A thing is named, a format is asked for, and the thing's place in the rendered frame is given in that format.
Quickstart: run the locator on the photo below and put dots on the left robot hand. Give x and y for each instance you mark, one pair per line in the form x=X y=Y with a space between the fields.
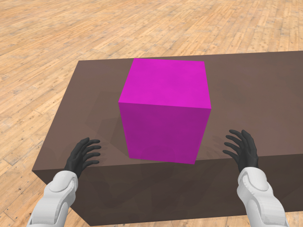
x=77 y=160

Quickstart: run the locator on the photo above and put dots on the pedestal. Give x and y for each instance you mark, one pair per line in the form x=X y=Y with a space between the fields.
x=260 y=92

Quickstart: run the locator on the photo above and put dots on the carton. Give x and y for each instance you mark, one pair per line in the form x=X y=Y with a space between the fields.
x=165 y=106

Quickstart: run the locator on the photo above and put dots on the right robot forearm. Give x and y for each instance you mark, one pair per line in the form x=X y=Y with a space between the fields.
x=262 y=207

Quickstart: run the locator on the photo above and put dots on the right robot hand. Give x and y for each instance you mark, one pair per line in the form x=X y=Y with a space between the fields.
x=247 y=152

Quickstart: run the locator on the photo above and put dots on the left robot forearm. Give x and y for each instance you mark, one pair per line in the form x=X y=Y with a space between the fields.
x=52 y=209

